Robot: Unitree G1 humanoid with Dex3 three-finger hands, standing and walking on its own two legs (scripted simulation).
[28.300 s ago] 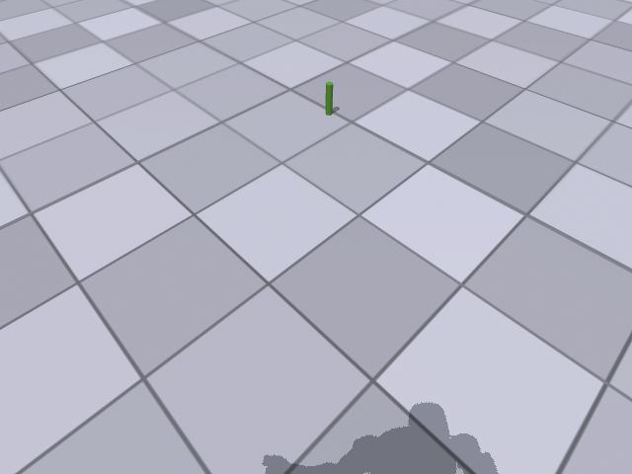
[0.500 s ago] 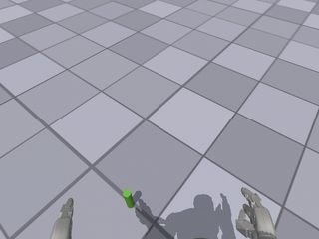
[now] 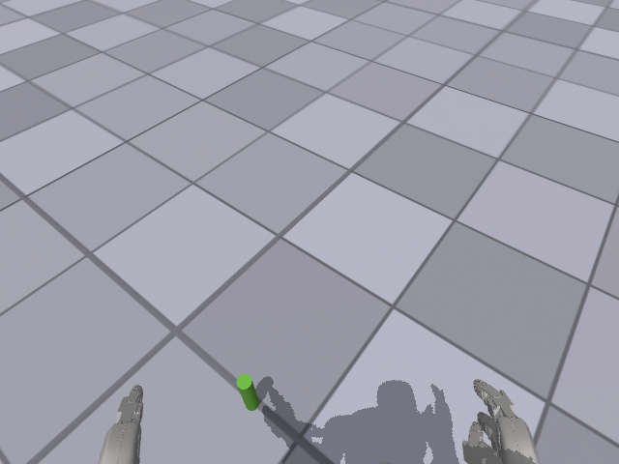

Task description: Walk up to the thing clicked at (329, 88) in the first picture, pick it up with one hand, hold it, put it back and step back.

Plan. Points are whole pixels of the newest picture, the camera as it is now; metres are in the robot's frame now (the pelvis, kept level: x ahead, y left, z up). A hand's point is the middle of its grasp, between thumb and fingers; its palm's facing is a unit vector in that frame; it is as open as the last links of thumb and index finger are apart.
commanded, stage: home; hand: left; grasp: from the side
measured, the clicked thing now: (248, 393) +0.43 +0.18 -0.63
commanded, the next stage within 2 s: stand in 0.84 s
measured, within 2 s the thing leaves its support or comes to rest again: neither
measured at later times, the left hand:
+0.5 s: hand (171, 458) +0.17 +0.18 -0.06, palm faces +0.11 -0.95 -0.29, open 17.6 cm
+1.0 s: hand (170, 459) +0.17 +0.19 -0.06, palm faces +0.11 -0.95 -0.29, open 17.5 cm
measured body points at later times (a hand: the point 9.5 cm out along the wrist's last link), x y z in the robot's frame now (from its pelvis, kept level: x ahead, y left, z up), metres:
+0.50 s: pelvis +0.00 +0.00 +0.00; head +0.02 +0.00 +0.45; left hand +0.16 +0.23 -0.04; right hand +0.16 -0.24 -0.07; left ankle +0.00 +0.12 -0.69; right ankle +0.02 -0.14 -0.69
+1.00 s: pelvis +0.00 +0.00 +0.00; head +0.02 +0.01 +0.45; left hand +0.16 +0.23 -0.04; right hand +0.16 -0.24 -0.07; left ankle +0.00 +0.12 -0.69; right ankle +0.02 -0.14 -0.69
